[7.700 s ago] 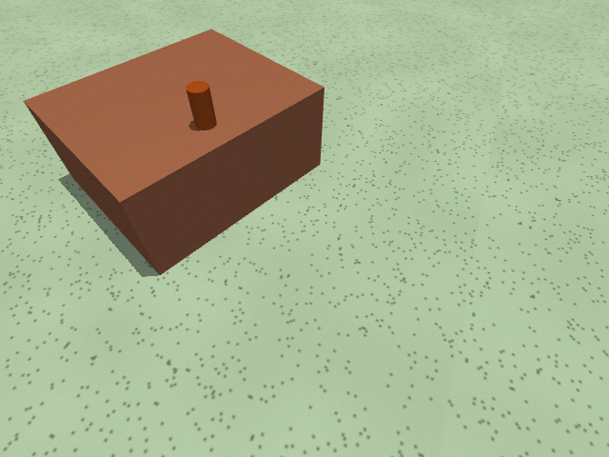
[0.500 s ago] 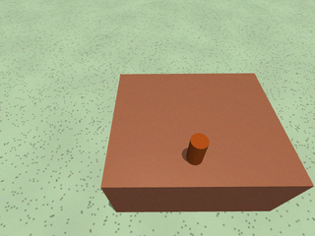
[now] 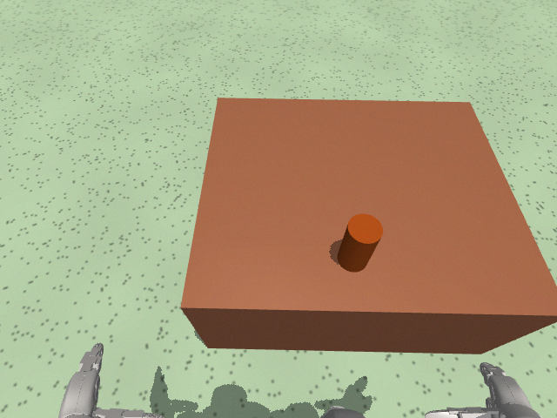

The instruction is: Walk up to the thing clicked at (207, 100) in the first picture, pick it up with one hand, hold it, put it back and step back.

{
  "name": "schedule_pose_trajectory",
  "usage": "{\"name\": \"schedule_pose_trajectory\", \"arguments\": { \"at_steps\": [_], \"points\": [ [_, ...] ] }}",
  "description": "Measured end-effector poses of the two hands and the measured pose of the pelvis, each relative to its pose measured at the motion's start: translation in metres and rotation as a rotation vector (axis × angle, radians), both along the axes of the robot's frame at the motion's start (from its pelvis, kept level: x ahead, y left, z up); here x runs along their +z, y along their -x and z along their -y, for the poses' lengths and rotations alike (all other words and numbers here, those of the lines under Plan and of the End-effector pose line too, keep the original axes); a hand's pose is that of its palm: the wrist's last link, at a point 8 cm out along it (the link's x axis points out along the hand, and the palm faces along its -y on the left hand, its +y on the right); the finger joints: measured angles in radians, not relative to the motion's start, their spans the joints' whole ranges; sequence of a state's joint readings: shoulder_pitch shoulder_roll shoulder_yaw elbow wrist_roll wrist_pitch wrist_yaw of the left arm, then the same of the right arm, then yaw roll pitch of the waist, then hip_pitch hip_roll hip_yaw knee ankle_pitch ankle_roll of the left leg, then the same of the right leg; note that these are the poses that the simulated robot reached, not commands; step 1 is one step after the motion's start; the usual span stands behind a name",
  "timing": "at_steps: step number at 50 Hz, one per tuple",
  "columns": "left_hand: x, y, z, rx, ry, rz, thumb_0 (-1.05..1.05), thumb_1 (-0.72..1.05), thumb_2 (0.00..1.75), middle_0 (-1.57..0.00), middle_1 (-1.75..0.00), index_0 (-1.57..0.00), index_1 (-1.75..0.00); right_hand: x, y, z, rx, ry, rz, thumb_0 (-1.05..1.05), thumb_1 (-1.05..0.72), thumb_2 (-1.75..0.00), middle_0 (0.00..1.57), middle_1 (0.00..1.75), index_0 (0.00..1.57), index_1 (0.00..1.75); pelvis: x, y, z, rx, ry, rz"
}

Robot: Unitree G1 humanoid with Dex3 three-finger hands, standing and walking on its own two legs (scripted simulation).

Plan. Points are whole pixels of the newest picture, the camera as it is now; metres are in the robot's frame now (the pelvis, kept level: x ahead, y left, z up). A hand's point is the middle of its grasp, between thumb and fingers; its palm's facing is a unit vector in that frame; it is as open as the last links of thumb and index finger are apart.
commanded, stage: go down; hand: right
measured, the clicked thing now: (358, 244) +0.50 -0.18 -0.26
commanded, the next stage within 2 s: none
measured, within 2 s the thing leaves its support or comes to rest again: neither
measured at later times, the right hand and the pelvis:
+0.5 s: hand (469, 388) +0.17 -0.28 -0.11, palm faces +0.10 +0.95 -0.31, open 17.5 cm; pelvis +0.02 +0.00 -0.02, yaw +0 degrees
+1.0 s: hand (485, 387) +0.17 -0.29 -0.10, palm faces +0.14 +0.95 -0.29, open 17.5 cm; pelvis +0.01 +0.00 -0.03, yaw -1 degrees
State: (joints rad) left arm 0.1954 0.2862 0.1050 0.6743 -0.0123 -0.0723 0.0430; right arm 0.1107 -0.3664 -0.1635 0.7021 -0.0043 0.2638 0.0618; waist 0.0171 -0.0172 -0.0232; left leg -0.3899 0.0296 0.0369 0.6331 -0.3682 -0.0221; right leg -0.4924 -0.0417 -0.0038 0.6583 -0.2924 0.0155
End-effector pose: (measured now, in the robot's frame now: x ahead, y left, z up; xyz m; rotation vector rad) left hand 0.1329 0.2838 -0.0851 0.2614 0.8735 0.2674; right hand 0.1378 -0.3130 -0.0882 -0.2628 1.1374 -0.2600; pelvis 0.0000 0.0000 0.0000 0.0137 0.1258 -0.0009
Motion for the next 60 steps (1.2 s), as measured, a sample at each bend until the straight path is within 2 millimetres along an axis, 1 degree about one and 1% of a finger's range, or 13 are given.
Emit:
{"name": "schedule_pose_trajectory", "arguments": {
  "at_steps": [3,6,10,15,27,38,44,49,52,54,60],
  "points": [
    [0.002,-0.009,0.003,-0.017,-0.011,0.044,0.0,-0.37,0.09,-0.06,-0.06,-0.07,-0.06,0.001,-0.005,0.0,-0.002,-0.005,0.029,0.0,0.33,-0.09,0.04,0.06,0.04,0.06,-0.003,-0.003,-0.001,-0.001,0.0,-0.008],
    [0.005,-0.016,0.006,-0.031,-0.02,0.077,0.0,-0.43,0.07,-0.07,-0.06,-0.07,-0.06,0.002,-0.009,0.0,-0.006,-0.011,0.052,0.0,0.41,-0.08,0.03,0.06,0.04,0.06,-0.006,-0.007,-0.001,-0.003,0.001,-0.015],
    [0.008,-0.024,0.007,-0.039,-0.026,0.102,0.0,-0.48,0.06,-0.06,-0.06,-0.07,-0.06,0.003,-0.014,0.002,-0.008,-0.015,0.067,-0.01,0.46,-0.06,0.03,0.06,0.04,0.06,-0.009,-0.012,-0.003,-0.005,0.0,-0.025],
    [0.008,-0.027,0.009,-0.045,-0.027,0.115,0.0,-0.51,0.06,-0.06,-0.06,-0.07,-0.06,0.006,-0.017,0.006,-0.005,-0.014,0.078,-0.01,0.5,-0.05,0.03,0.05,0.04,0.06,-0.013,-0.017,-0.004,-0.007,-0.002,-0.034],
    [0.013,-0.029,0.017,-0.058,-0.025,0.158,-0.01,-0.53,0.06,-0.06,-0.06,-0.07,-0.06,0.01,-0.021,0.011,0.006,-0.021,0.114,-0.01,0.54,-0.05,0.03,0.06,0.03,0.06,-0.022,-0.02,-0.002,-0.006,-0.006,-0.055],
    [0.02,-0.026,0.027,-0.07,-0.026,0.202,-0.01,-0.53,0.06,-0.06,-0.06,-0.07,-0.06,0.016,-0.016,0.015,0.002,-0.022,0.149,-0.01,0.54,-0.05,0.03,0.06,0.04,0.06,-0.027,-0.017,0.0,-0.009,-0.012,-0.065],
    [0.028,-0.027,0.033,-0.08,-0.03,0.244,-0.01,-0.53,0.06,-0.06,-0.06,-0.07,-0.06,0.02,-0.013,0.019,0.0,-0.024,0.181,-0.01,0.54,-0.05,0.03,0.06,0.04,0.06,-0.03,-0.016,0.002,-0.011,-0.014,-0.066],
    [0.032,-0.025,0.036,-0.086,-0.037,0.268,-0.01,-0.53,0.06,-0.06,-0.06,-0.07,-0.06,0.024,-0.014,0.024,-0.002,-0.024,0.209,-0.01,0.53,-0.05,0.03,0.06,0.04,0.06,-0.031,-0.013,0.003,-0.014,-0.017,-0.064],
    [0.031,-0.022,0.035,-0.086,-0.049,0.271,-0.01,-0.53,0.06,-0.06,-0.06,-0.07,-0.06,0.028,-0.021,0.03,-0.006,-0.02,0.248,-0.01,0.53,-0.05,0.03,0.06,0.04,0.06,-0.032,-0.01,0.004,-0.017,-0.018,-0.058],
    [0.028,-0.02,0.033,-0.085,-0.055,0.264,-0.01,-0.53,0.06,-0.06,-0.06,-0.07,-0.06,0.032,-0.03,0.035,-0.009,-0.016,0.291,-0.01,0.53,-0.05,0.03,0.06,0.04,0.06,-0.033,-0.008,0.004,-0.018,-0.019,-0.056],
    [0.02,-0.011,0.032,-0.077,-0.061,0.245,-0.01,-0.53,0.06,-0.06,-0.06,-0.07,-0.06,0.056,-0.072,0.05,0.001,-0.02,0.438,-0.01,0.53,-0.05,0.03,0.05,0.04,0.06,-0.033,0.001,0.004,-0.022,-0.021,-0.049]
  ]
}}
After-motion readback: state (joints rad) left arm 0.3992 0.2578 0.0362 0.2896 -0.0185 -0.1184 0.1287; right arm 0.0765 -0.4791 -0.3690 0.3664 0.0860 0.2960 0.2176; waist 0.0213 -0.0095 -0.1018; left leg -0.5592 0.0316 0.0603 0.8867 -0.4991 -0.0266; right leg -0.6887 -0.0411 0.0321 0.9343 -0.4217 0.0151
